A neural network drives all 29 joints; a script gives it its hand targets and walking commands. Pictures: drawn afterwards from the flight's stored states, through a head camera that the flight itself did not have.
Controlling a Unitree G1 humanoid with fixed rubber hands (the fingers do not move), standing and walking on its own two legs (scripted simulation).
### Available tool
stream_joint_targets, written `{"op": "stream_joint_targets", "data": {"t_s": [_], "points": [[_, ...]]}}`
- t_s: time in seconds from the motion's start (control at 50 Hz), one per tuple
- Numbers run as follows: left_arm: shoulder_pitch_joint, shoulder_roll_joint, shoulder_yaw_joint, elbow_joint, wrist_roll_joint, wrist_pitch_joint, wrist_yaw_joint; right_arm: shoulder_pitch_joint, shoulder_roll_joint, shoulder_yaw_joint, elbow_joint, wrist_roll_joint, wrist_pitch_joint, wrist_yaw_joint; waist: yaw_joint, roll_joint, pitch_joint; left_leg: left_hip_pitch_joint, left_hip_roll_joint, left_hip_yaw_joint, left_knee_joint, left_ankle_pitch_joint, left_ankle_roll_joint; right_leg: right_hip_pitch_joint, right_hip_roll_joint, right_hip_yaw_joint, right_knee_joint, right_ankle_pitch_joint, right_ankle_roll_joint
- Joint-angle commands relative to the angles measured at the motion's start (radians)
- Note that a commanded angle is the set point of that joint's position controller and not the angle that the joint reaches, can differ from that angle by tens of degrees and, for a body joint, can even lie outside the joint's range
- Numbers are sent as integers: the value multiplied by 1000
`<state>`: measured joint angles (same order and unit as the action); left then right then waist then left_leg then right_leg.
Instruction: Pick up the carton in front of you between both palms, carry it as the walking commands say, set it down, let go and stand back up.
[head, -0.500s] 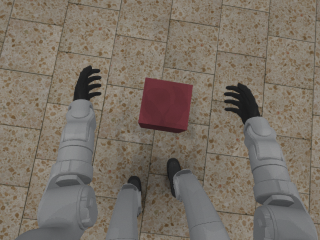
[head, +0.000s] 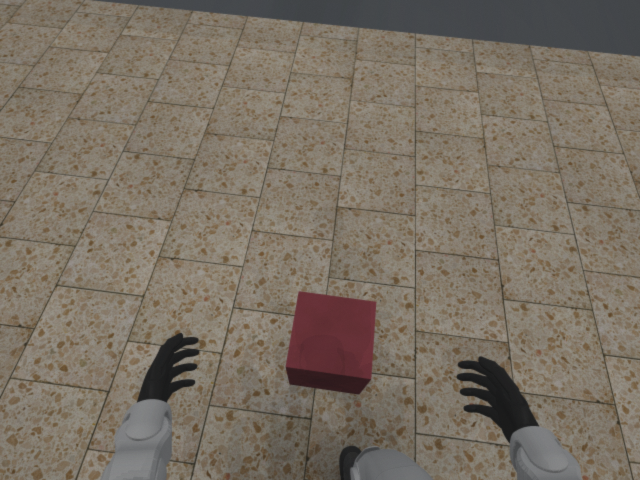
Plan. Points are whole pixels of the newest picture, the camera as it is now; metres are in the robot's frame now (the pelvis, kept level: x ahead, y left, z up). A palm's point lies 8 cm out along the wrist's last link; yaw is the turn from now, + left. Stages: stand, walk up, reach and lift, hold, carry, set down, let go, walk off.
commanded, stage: let go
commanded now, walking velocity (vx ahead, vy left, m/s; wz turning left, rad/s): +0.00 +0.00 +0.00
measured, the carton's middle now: (330, 345) +0.42 -0.07 -0.64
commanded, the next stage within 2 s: stand in 0.62 s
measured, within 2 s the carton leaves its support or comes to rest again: neither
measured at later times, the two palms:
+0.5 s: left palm (103, 462) +0.17 +0.26 -0.06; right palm (501, 412) +0.17 -0.22 -0.06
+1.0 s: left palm out of the picture +0.13 +0.30 -0.07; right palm (535, 418) +0.16 -0.28 -0.10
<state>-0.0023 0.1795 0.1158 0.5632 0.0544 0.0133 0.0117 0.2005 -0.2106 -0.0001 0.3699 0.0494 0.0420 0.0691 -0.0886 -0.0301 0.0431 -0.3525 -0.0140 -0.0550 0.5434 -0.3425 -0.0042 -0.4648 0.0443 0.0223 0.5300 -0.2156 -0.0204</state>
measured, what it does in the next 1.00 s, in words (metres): stands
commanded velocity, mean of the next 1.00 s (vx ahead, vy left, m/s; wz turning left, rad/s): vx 0.00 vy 0.00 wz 0.00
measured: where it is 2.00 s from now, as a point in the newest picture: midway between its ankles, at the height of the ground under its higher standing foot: outside the picture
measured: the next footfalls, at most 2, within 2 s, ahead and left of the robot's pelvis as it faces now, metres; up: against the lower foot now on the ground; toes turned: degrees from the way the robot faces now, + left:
none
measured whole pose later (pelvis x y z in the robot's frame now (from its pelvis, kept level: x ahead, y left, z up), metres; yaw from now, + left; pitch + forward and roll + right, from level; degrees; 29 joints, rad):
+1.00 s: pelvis +0.02 +0.00 +0.00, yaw +2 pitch +0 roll +0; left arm 0.19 0.33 0.06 0.76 0.04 0.01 0.01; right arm 0.20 -0.35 -0.04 0.70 -0.04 0.01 -0.02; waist 0.01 0.07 0.02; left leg -0.13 -0.02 -0.08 0.50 -0.37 -0.01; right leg -0.25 0.04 0.00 0.53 -0.28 -0.03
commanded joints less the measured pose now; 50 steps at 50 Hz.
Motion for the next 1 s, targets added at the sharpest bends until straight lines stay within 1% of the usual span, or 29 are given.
{"op": "stream_joint_targets", "data": {"t_s": [0.0, 0.06, 0.14, 0.22, 0.3, 0.32, 0.34, 0.42, 0.48, 0.6, 0.62, 0.66, 0.68, 0.7, 0.74, 0.78, 0.82, 0.88, 0.98], "points": [[35, 88, 3, -117, -6, -12, -14, -16, -95, -32, -73, 0, -14, 1, 52, 67, -221, -33, -25, 33, -132, 198, -3, 443, -18, 15, -40, 338, 45], [95, 87, -17, -148, -17, 1, -30, 1, -101, -47, -49, -10, -5, 1, 66, 84, -175, 30, -11, 26, -156, 250, -9, 454, -6, 6, -62, 310, 38], [155, 88, -46, -187, -40, 21, -50, 28, -107, -68, -29, -30, 13, -2, 69, 75, -116, 83, 5, 14, -182, 322, -13, 472, 10, -3, -84, 302, 31], [171, 94, -65, -219, -58, 46, -64, 29, -114, -85, -25, -50, 37, -4, 66, 57, -52, 95, 18, 6, -206, 325, -11, 489, 19, -13, -99, 266, 28], [167, 101, -68, -238, -63, 70, -70, 13, -117, -93, -31, -61, 59, 0, 68, 58, -11, 84, 26, 2, -219, 300, -10, 508, 23, -22, -99, 229, 28], [200, 100, -81, -169, -72, 45, -50, -33, -167, -99, -78, -76, 109, -25, 66, 50, -63, 149, 31, -10, -180, 393, -17, 457, 39, -24, -65, 188, 34], [194, 96, -73, -184, -67, 40, -38, -11, -155, -93, -69, -76, 121, -33, 70, 71, -51, 156, 30, -11, -163, 432, -27, 431, 36, -25, -60, 167, 28], [179, 104, -81, -193, -74, 47, -27, -11, -143, -74, -67, -66, 144, -43, 72, 87, -38, 145, 31, -10, -152, 444, -29, 395, 34, -22, -55, 155, 24], [192, 110, -72, -183, -68, 59, -25, -12, -141, -68, -71, -63, 156, -46, 77, 85, -32, 130, 26, -2, -149, 430, -25, 402, 30, -21, -54, 162, 25], [198, 116, -55, -176, -64, 77, -33, -26, -131, -67, -85, -62, 175, -53, 87, 61, -32, 86, 13, 18, -153, 322, -6, 453, 20, -20, -54, 174, 30], [196, 244, -15, -40, -11, 50, -7, -73, -225, -89, 53, -85, 97, -86, 114, 146, -14, 35, 31, -15, -137, 87, -17, 307, -76, 27, -51, 83, 35], [195, 258, -13, -16, 7, 22, 4, -44, -209, -84, 86, -103, 34, -90, 102, 103, -8, 53, 46, -61, -157, -101, 3, 232, -80, 53, -84, -84, 19], [182, 255, -14, -7, 8, 11, 2, -46, -209, -83, 98, -104, 14, -87, 100, 83, 1, 53, 50, -74, -160, -138, 10, 210, -80, 63, -97, -128, 17], [168, 246, -16, 2, 3, 3, 0, -48, -208, -80, 112, -103, -1, -84, 98, 60, 0, 59, 53, -80, -154, -134, 14, 200, -80, 71, -104, -139, 15], [153, 241, -19, 27, -4, -10, -8, -46, -215, -79, 144, -98, -20, -77, 92, 36, -36, 98, 56, -76, -130, -31, 15, 208, -87, 78, -105, -78, 6], [154, 250, -18, 52, -10, -17, -8, -36, -222, -77, 173, -96, -31, -77, 89, 15, -69, 139, 53, -63, -103, 83, 9, 227, -99, 86, -100, 21, -1], [158, 261, -17, 73, -14, -20, -5, -26, -232, -75, 198, -94, -37, -80, 89, 6, -94, 167, 55, -60, -90, 169, 3, 250, -106, 88, -88, 111, -6], [165, 277, -16, 105, -18, -21, 1, -17, -250, -72, 233, -92, -42, -88, 91, 11, -110, 187, 63, -61, -85, 253, 1, 281, -111, 82, -73, 210, -10], [167, 300, -18, 150, -22, -23, 9, -9, -265, -65, 278, -88, -45, -97, 92, 20, -115, 202, 69, -64, -86, 324, -1, 318, -121, 83, -70, 299, -14]]}}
